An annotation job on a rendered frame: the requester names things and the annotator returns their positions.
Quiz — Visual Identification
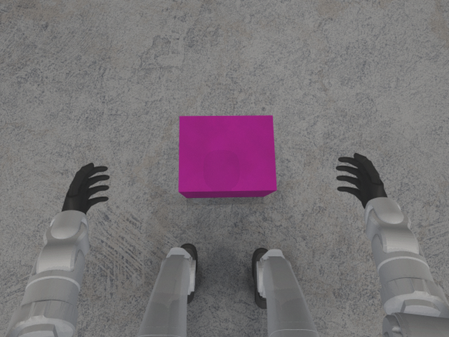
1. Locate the robot right forearm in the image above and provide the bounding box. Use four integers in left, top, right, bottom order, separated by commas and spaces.
364, 197, 449, 318

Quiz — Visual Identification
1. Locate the robot right upper arm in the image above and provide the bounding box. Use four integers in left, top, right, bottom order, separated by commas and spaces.
382, 312, 449, 337

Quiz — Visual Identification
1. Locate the carton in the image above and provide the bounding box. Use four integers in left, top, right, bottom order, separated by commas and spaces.
178, 115, 277, 198

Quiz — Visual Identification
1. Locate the left robot thigh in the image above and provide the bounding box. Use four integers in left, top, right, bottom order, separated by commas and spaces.
137, 255, 196, 337

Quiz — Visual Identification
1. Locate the robot right hand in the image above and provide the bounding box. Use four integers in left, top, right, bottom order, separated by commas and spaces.
336, 153, 387, 209

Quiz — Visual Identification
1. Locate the robot left hand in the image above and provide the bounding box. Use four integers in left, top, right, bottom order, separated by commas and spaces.
61, 163, 109, 214

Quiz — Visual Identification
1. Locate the robot left forearm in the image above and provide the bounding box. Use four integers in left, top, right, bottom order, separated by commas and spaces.
4, 210, 90, 337

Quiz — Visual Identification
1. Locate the robot right foot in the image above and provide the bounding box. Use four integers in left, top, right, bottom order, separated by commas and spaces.
252, 248, 268, 309

